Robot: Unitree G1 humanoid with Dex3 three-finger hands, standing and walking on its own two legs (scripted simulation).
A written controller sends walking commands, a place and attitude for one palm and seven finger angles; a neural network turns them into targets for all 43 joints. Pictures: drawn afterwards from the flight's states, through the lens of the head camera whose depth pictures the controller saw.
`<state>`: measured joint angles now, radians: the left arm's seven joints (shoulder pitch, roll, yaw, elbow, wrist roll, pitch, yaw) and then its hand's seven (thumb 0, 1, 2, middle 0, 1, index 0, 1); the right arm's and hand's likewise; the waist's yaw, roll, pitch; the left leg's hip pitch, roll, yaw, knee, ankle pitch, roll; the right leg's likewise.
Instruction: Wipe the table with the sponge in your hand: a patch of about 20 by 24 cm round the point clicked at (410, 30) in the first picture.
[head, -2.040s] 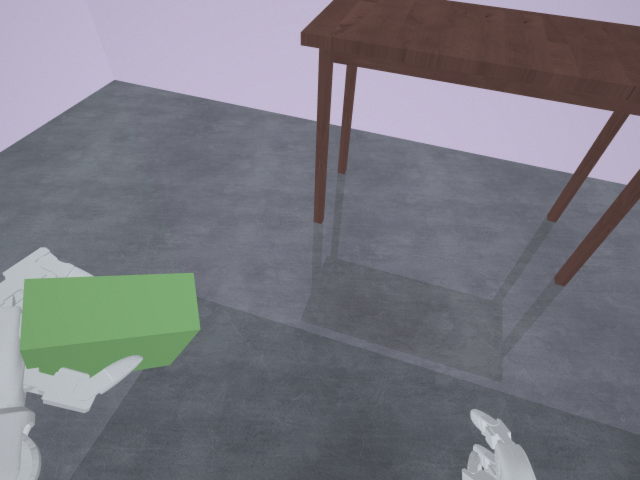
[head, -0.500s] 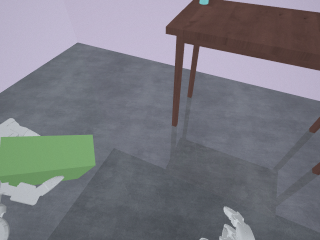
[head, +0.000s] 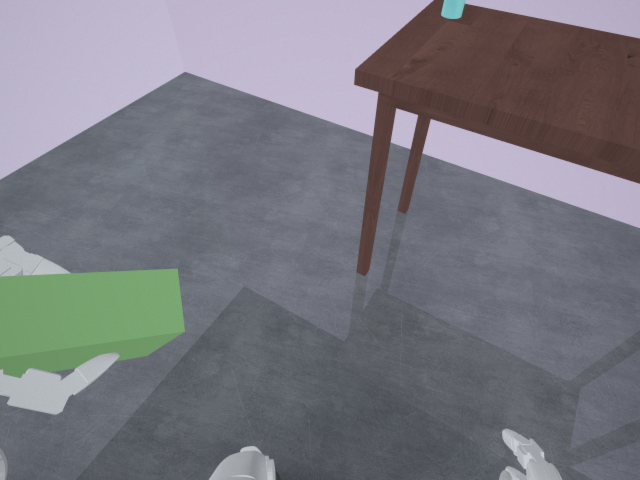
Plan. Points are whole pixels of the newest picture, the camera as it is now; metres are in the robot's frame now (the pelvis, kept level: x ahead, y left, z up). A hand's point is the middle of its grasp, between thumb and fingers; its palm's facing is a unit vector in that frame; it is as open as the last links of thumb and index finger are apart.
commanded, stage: walk to a spot facing it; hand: left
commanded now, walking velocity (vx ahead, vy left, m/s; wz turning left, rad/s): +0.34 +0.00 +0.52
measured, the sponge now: (112, 322) +0.22 +0.20 +0.16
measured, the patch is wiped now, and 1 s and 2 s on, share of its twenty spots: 0.00 0.00 0.00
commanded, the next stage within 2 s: turn to face it in 0.86 s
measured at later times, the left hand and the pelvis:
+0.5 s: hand (58, 266) +0.27 +0.27 +0.17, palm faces +0.62 -0.66 -0.43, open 9.6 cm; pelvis +0.13 -0.02 +0.00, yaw +11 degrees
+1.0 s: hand (53, 245) +0.30 +0.29 +0.17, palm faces +0.69 -0.56 -0.46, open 9.6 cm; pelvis +0.20 -0.03 -0.01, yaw +26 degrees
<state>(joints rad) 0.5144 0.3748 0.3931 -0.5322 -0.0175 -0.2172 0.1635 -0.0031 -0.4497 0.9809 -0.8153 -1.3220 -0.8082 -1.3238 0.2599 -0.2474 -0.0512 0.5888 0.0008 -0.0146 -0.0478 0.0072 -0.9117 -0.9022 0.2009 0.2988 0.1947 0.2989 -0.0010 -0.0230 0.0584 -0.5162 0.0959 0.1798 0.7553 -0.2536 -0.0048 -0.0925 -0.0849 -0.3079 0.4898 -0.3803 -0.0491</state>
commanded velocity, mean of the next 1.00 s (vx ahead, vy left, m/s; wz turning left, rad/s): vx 0.14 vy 0.00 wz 0.45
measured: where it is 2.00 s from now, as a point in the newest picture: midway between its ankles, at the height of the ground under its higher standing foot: outside the picture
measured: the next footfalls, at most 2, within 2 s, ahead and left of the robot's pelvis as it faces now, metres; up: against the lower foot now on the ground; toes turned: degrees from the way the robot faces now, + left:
left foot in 0.10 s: +0.16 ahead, +0.12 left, +0.00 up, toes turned +13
right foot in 0.52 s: +0.22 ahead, -0.15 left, +0.00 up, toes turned +3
